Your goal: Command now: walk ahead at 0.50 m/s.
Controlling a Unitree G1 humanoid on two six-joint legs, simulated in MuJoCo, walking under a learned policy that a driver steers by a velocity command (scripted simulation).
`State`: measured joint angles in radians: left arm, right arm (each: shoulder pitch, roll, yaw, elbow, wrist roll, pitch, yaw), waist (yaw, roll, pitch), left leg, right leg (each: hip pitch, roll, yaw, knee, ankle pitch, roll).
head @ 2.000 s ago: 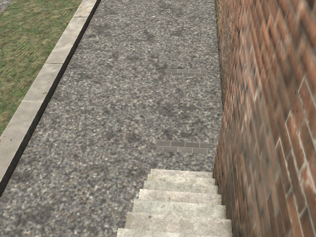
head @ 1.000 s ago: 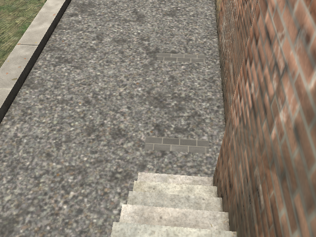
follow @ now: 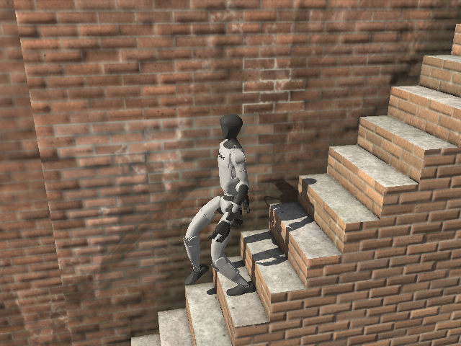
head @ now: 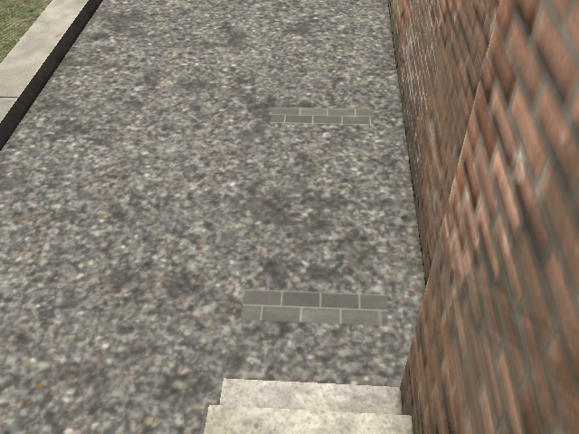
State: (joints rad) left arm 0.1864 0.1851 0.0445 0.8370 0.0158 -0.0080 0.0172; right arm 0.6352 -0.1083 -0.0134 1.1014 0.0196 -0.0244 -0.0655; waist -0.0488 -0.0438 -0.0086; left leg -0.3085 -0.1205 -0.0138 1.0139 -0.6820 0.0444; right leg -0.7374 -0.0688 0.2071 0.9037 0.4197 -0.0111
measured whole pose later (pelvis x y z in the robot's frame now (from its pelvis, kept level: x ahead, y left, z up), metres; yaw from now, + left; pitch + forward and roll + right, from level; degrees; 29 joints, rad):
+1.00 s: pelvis +0.43 +0.06 -0.39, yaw +0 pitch +1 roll +0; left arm 0.20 0.21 0.08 0.87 -0.01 -0.01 0.01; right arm 0.64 -0.12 0.01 1.10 -0.03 -0.03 -0.03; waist -0.05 -0.04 -0.03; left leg -0.33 -0.02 -0.03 0.84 -0.52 0.02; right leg -0.94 -0.03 0.12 1.30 0.07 -0.02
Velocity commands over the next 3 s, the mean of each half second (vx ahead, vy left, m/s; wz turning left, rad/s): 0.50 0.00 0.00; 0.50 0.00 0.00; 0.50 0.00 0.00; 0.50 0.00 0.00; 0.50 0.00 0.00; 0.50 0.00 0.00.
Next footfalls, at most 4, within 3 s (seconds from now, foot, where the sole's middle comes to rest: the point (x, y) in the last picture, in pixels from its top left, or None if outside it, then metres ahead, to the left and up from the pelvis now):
0.14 right None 0.16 -0.16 -0.92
0.76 left None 0.42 0.17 -1.13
1.32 right None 0.70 -0.11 -1.34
1.62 left None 0.86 0.03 -1.56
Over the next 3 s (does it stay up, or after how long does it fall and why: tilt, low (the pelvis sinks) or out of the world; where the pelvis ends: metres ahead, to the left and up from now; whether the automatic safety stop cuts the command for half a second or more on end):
stays up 1.67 -0.17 -1.21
